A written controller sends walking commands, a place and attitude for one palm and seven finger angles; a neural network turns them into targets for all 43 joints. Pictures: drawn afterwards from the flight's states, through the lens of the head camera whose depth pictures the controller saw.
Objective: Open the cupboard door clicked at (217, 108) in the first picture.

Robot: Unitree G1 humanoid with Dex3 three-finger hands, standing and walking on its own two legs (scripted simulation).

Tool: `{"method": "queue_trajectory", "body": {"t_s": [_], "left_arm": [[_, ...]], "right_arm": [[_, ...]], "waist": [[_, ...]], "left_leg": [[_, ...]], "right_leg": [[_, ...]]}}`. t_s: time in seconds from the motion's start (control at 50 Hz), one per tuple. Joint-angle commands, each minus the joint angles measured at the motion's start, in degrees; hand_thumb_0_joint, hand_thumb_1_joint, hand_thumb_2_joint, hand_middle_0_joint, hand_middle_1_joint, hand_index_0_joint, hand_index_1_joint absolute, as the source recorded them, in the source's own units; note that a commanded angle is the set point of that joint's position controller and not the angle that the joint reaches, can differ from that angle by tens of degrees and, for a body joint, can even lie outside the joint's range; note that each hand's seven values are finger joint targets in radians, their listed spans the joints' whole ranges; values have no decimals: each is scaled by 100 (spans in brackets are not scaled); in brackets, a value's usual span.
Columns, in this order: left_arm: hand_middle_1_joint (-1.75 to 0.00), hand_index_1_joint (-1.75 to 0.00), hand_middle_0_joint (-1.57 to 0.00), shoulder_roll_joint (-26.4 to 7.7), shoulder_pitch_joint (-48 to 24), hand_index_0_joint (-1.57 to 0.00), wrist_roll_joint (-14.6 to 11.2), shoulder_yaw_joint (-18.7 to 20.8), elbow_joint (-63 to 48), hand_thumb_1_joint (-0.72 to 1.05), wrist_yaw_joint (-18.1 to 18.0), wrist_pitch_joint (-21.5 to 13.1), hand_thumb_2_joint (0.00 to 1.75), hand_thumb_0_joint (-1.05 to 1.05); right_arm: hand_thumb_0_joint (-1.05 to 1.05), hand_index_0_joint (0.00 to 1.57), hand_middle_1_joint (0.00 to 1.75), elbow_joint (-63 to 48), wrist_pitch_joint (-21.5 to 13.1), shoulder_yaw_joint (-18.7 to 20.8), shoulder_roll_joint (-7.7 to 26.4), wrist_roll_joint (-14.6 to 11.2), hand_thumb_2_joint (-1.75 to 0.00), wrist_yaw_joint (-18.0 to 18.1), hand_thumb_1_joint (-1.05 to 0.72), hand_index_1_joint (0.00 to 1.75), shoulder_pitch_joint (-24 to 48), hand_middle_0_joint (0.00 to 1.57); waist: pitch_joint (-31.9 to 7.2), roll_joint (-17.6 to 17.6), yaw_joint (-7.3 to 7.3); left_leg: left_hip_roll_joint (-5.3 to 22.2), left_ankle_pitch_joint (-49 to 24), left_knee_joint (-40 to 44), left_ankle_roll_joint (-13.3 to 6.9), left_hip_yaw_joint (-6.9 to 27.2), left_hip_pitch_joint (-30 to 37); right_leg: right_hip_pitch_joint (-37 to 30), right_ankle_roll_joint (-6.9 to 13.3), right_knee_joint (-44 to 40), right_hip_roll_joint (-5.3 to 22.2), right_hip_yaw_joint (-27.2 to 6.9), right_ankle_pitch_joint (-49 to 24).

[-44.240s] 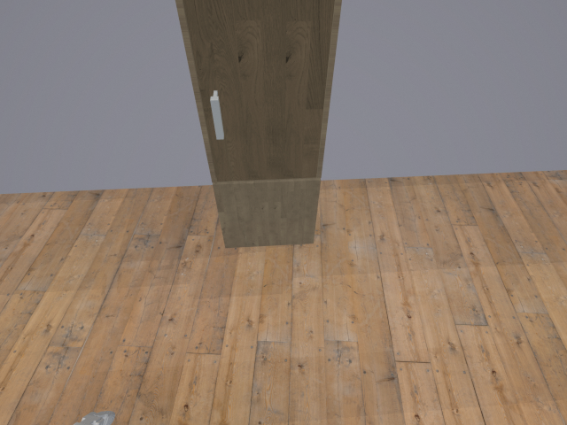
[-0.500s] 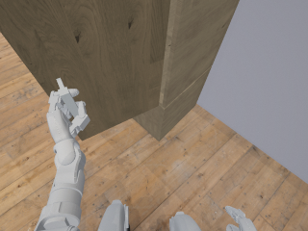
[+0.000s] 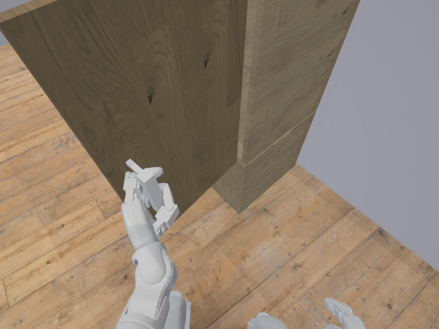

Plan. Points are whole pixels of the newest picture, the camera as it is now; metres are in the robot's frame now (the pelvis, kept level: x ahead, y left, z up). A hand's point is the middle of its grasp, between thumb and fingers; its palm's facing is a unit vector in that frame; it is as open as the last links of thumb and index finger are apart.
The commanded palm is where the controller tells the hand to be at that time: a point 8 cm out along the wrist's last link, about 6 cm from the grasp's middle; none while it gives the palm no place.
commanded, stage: open thumb and fingers to let go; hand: left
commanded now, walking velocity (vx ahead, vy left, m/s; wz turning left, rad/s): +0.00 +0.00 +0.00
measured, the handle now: (146, 187) +0.37 +0.15 +0.03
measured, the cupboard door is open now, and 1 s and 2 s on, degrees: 96 94 98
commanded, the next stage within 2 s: slide the hand sideways off the handle in 0.82 s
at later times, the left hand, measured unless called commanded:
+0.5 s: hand (167, 201) +0.34 +0.11 +0.03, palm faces +0.41 -0.91 +0.01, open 12.2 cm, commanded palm +0.29 +0.16 +0.02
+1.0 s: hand (163, 207) +0.33 +0.11 +0.03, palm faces +0.26 -0.97 -0.03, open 15.0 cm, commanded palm +0.29 +0.14 +0.02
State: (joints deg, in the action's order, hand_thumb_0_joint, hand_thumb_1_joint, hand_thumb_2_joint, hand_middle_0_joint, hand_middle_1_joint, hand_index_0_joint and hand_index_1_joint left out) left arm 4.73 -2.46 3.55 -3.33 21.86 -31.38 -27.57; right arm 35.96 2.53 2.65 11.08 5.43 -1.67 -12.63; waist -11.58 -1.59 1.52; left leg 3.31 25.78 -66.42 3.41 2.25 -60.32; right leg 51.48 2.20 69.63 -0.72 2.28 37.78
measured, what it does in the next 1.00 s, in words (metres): stands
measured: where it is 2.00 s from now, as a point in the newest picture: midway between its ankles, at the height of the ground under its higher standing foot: outside the picture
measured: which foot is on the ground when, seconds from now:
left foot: down 0.00-1.00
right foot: down 0.00-1.00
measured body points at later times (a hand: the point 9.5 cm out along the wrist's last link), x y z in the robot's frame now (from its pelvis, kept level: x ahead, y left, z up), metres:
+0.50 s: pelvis -0.01 +0.01 -0.01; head +0.07 +0.00 +0.44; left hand +0.31 +0.15 +0.03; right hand +0.13 -0.22 -0.13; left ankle +0.05 +0.16 -0.64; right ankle -0.04 -0.09 -0.64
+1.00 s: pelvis -0.02 +0.03 -0.01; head +0.06 +0.04 +0.44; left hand +0.31 +0.16 +0.03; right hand +0.13 -0.20 -0.13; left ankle +0.05 +0.16 -0.64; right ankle -0.04 -0.09 -0.64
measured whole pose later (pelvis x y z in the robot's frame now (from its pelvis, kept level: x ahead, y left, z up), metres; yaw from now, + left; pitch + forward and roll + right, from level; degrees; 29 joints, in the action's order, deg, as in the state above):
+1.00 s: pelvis -0.02 +0.03 -0.01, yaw +0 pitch +20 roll -2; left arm 1.7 -10.0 6.2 -6.0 28.5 -27.8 -29.6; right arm 36.1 3.4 1.3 10.0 5.3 -1.2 -10.8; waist -11.1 -1.6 1.1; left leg 2.2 25.0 -69.2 1.2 2.5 -64.1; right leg 53.9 -0.1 70.4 0.2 2.4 36.3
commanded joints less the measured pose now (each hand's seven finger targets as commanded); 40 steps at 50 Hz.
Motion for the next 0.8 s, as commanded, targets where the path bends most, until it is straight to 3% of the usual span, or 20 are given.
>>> {"method": "queue_trajectory", "body": {"t_s": [0.0,0.08,0.14,0.18,0.24,0.26,0.38,0.42,0.44,0.5,0.52,0.66,0.68,0.78], "left_arm": [[-134,-134,-40,-390,-1714,-40,349,141,-1014,83,-173,-454,87,0],[-131,-131,-38,-311,-1637,-38,199,194,-778,55,-101,-519,75,0],[-129,-129,-36,-220,-1756,-36,79,106,-675,34,-4,-529,66,0],[-127,-127,-35,-331,-1998,-35,11,203,-692,20,13,-564,60,0],[-125,-125,-33,-325,-1799,-33,30,199,-590,-1,41,-549,51,0],[-124,-124,-33,-198,-1865,-33,32,92,-526,-8,49,-544,48,0],[-120,-120,-30,-271,-2219,-30,86,165,-309,-50,-52,-573,30,0],[-120,-120,-30,-341,-2265,-30,99,255,-284,-50,-89,-596,30,0],[-115,-115,-29,-352,-2160,-29,113,279,-197,-50,-98,-573,30,0],[-100,-100,-27,-332,-2213,-27,77,288,-219,-50,-104,-582,30,0],[-95,-95,-26,-149,-2150,-26,78,124,-168,-50,-85,-553,30,0],[-60,-60,-20,68,-2429,-20,217,-95,-265,-50,-254,-459,30,0],[-55,-55,-19,94,-2325,-19,238,-90,-276,-50,-278,-442,30,0],[-30,-30,-15,377,-2360,-15,203,-306,-381,-50,-334,-360,30,0]], "right_arm": [[0,20,30,-546,-268,149,525,27,-90,136,-90,30,151,20],[0,20,30,-571,-264,126,489,16,-90,181,-90,30,288,20],[0,20,30,-582,-250,116,506,-3,-90,198,-90,30,291,20],[0,20,30,-550,-238,111,509,-8,-90,215,-90,30,345,20],[0,20,30,-581,-206,107,526,-11,-90,207,-90,30,286,20],[0,20,30,-573,-206,109,511,-7,-90,202,-90,30,342,20],[0,20,30,-543,-165,95,520,9,-90,207,-90,30,337,20],[0,20,30,-523,-150,103,524,14,-90,223,-90,30,342,20],[0,20,30,-540,-144,107,530,23,-90,232,-90,30,316,20],[0,20,30,-526,-123,115,528,8,-90,225,-90,30,318,20],[0,20,30,-543,-118,110,533,5,-90,210,-90,30,328,20],[0,20,30,-551,-122,124,570,18,-90,160,-90,30,276,20],[0,20,30,-550,-128,133,566,20,-90,148,-90,30,253,20],[0,20,30,-595,-159,116,570,8,-90,110,-90,30,310,20]], "waist": [[-1597,627,148],[-1691,558,61],[-1698,671,127],[-1736,577,131],[-1743,593,74],[-1705,596,123],[-1583,565,139],[-1674,545,116],[-1655,664,109],[-1760,527,66],[-1701,449,93],[-1716,314,162],[-1782,312,119],[-1745,215,150]], "left_leg": [[-327,-1181,194,-406,-198,1424],[-347,-1112,222,-400,-225,1418],[-339,-1081,224,-415,-208,1444],[-341,-1029,214,-409,-215,1443],[-336,-1189,249,-411,-194,1489],[-335,-1164,242,-415,-210,1512],[-340,-933,256,-417,-198,1422],[-341,-943,253,-417,-207,1439],[-328,-960,255,-425,-187,1391],[-325,-986,299,-404,-209,1501],[-333,-977,332,-400,-221,1547],[-284,-999,406,-381,-143,1759],[-274,-1021,428,-363,-130,1816],[-269,-941,492,-339,-93,1917]], "right_leg": [[-564,-275,-1202,134,-289,-3217],[-652,-279,-1262,156,-326,-3103],[-632,-294,-1300,132,-327,-3031],[-611,-304,-1302,152,-349,-2965],[-650,-261,-1252,111,-279,-3068],[-561,-274,-1254,114,-249,-3046],[-387,-238,-1293,82,-223,-2505],[-389,-230,-1279,73,-228,-2468],[-408,-226,-1275,53,-220,-2464],[-401,-207,-1254,37,-174,-2429],[-351,-195,-1268,23,-129,-2380],[-77,-139,-1194,-48,45,-2129],[-94,-123,-1171,-63,77,-2119],[22,-99,-1154,-87,160,-1958]]}}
